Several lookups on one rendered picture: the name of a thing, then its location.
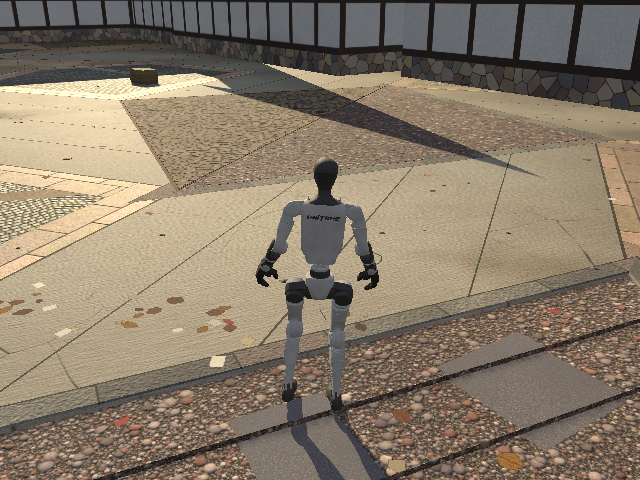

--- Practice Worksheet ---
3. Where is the robot left hand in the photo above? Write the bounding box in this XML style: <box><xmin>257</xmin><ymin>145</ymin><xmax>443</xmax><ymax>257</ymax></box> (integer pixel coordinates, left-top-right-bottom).
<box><xmin>255</xmin><ymin>260</ymin><xmax>278</xmax><ymax>287</ymax></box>

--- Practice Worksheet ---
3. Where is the robot left thigh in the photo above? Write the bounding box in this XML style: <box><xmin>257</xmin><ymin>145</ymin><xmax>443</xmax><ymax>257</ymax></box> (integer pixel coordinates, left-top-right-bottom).
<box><xmin>285</xmin><ymin>277</ymin><xmax>306</xmax><ymax>338</ymax></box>

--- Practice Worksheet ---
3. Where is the robot right hand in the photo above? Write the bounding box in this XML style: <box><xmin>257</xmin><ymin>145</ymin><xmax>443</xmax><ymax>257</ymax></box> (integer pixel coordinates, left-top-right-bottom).
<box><xmin>357</xmin><ymin>270</ymin><xmax>379</xmax><ymax>290</ymax></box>

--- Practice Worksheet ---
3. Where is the robot right upper arm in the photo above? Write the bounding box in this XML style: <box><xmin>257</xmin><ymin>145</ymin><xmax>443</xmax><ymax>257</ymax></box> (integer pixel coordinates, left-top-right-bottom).
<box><xmin>345</xmin><ymin>202</ymin><xmax>370</xmax><ymax>256</ymax></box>

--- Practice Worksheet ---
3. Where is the robot torso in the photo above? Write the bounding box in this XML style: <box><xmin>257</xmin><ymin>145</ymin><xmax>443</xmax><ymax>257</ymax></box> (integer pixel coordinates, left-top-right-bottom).
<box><xmin>300</xmin><ymin>195</ymin><xmax>347</xmax><ymax>300</ymax></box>

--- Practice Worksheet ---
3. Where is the left robot forearm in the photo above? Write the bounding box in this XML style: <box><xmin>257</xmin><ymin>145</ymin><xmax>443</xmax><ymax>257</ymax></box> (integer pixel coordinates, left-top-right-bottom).
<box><xmin>260</xmin><ymin>238</ymin><xmax>281</xmax><ymax>272</ymax></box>

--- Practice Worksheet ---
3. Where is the robot left upper arm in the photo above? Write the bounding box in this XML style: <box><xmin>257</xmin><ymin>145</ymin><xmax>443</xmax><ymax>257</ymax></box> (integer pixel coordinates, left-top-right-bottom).
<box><xmin>271</xmin><ymin>200</ymin><xmax>303</xmax><ymax>254</ymax></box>

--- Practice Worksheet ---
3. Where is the right robot forearm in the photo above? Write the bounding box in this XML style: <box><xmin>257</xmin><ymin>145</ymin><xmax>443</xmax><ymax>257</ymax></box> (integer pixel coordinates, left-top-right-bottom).
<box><xmin>360</xmin><ymin>241</ymin><xmax>377</xmax><ymax>275</ymax></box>

